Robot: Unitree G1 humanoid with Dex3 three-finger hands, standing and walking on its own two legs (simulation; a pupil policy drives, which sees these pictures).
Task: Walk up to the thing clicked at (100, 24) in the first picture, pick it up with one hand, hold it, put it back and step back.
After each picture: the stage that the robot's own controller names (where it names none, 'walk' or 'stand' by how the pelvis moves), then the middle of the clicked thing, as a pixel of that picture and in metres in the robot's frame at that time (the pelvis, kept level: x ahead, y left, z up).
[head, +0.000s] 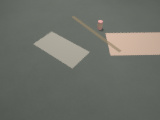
stand; (100, 25) +1.79 -0.25 -0.72
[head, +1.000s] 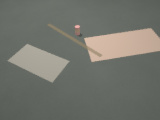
walk; (77, 30) +1.65 +0.13 -0.70
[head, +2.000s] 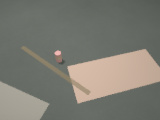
walk; (58, 56) +1.09 +0.31 -0.71
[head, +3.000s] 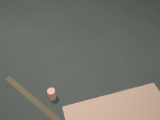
walk; (51, 94) +0.68 +0.24 -0.70
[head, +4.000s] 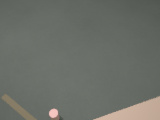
walk; (54, 115) +0.45 +0.19 -0.70
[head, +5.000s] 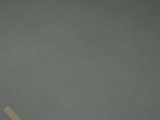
stand; out of the picture +0.39 +0.21 -0.72
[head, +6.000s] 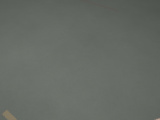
stand; out of the picture +0.38 +0.21 -0.72
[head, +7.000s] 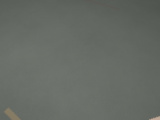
stand; out of the picture +0.40 +0.22 -0.73
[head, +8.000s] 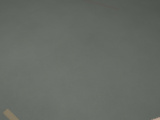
stand; out of the picture +0.39 +0.22 -0.73
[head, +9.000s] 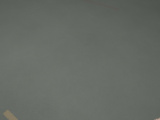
go down; out of the picture +0.38 +0.22 -0.73
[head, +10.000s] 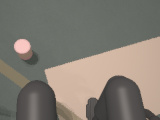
go down; (24, 50) +0.49 +0.21 -0.33
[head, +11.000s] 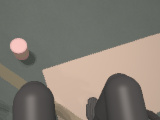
close in; (20, 49) +0.49 +0.21 -0.31
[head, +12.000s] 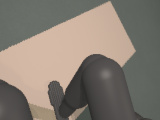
close in; out of the picture +0.48 +0.26 -0.24
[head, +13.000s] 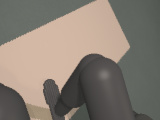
close; out of the picture +0.47 +0.26 -0.24
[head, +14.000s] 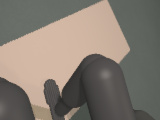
lift; out of the picture +0.43 +0.23 -0.24
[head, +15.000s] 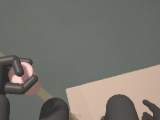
lift; (26, 80) +0.34 +0.19 -0.05
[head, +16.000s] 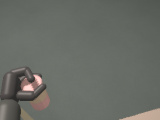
hold; (36, 93) +0.32 +0.17 -0.01
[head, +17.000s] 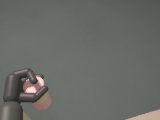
hold; (38, 93) +0.32 +0.17 -0.02
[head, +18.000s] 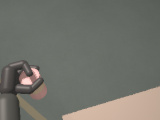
crouch; (34, 84) +0.36 +0.17 -0.07
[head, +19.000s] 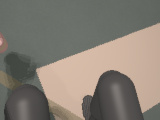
lower; out of the picture +0.50 +0.23 -0.18
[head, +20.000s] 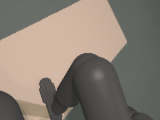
lower; out of the picture +0.57 +0.38 -0.27
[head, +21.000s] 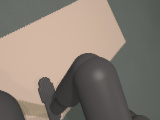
lower; out of the picture +0.57 +0.38 -0.27
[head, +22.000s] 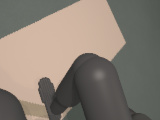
lower; out of the picture +0.57 +0.38 -0.27
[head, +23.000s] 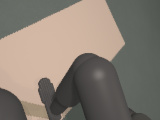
lower; out of the picture +0.58 +0.37 -0.27
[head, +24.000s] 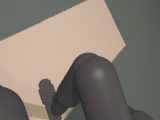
loosen; out of the picture +0.58 +0.37 -0.27
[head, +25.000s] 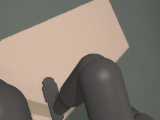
stand; out of the picture +0.58 +0.40 -0.27
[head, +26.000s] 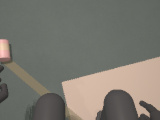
walk; (3, 50) +0.59 +0.43 -0.44
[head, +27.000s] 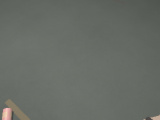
stand; (6, 117) +0.49 +0.56 -0.69
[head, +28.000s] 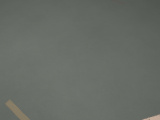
stand; out of the picture +0.47 +0.70 -0.69
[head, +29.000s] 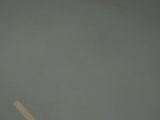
stand; out of the picture +0.45 +0.81 -0.74
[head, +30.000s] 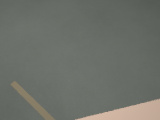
walk; out of the picture +0.48 +0.91 -0.72
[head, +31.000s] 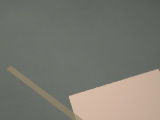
walk; out of the picture +0.51 +1.08 -0.73
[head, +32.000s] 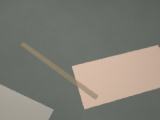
walk; out of the picture +0.83 +1.28 -0.72
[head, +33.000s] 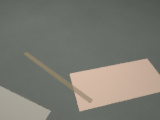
stand; out of the picture +1.00 +1.40 -0.74
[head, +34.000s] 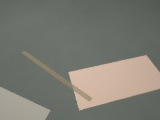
stand; out of the picture +0.94 +1.52 -0.75
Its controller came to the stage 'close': yes
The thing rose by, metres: 0.71
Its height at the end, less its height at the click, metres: -0.02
